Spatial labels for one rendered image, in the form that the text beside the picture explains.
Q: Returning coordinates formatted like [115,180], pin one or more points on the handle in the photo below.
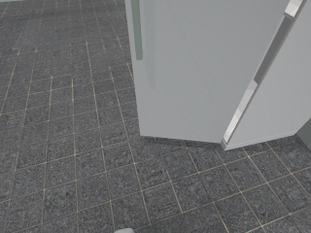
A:
[136,20]

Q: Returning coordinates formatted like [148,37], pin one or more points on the fridge door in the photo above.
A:
[198,59]

